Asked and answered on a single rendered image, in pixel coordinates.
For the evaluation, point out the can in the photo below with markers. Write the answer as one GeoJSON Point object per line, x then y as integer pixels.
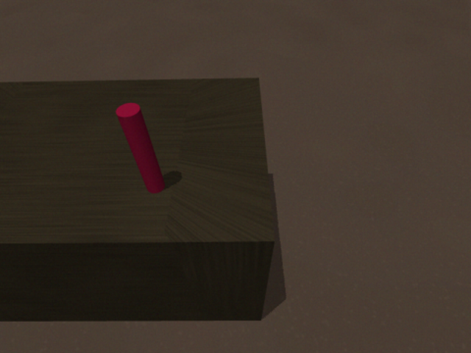
{"type": "Point", "coordinates": [134, 127]}

